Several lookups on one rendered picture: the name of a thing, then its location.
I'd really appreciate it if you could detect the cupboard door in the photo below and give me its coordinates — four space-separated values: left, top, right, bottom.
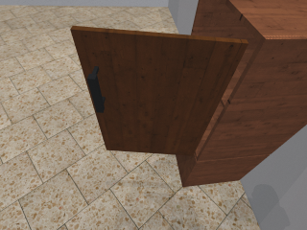
70 26 248 156

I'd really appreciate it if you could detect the handle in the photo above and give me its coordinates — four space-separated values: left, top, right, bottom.
87 66 106 113

